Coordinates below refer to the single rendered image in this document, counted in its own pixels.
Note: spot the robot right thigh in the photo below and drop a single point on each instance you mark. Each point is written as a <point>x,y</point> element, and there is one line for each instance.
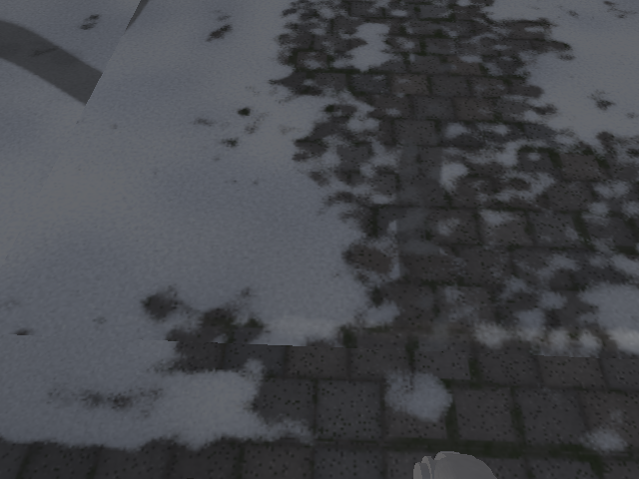
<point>452,466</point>

